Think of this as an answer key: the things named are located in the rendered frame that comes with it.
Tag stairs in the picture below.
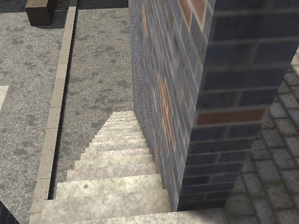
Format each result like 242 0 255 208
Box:
40 111 171 224

